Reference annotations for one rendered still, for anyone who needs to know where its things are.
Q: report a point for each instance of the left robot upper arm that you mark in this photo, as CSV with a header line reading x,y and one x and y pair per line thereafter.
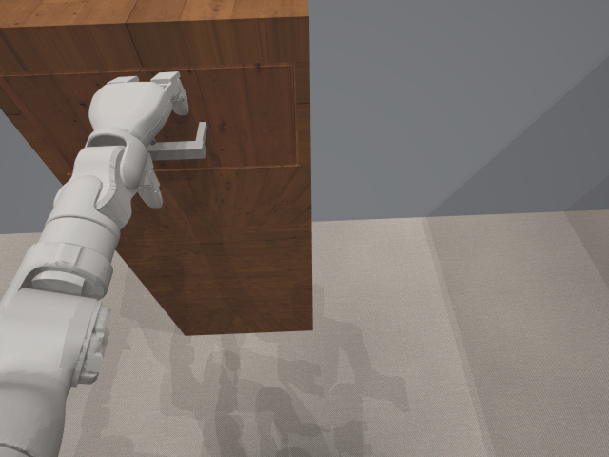
x,y
49,343

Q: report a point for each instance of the robot left forearm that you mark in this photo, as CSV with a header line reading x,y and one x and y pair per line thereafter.
x,y
74,252

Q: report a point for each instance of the handle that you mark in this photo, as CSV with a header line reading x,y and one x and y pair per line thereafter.
x,y
181,150

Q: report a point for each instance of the drawer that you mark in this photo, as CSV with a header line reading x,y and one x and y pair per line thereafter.
x,y
249,110

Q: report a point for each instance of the left robot hand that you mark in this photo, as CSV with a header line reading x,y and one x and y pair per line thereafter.
x,y
140,109

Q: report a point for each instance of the cabinet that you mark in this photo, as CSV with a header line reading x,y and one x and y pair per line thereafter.
x,y
230,250

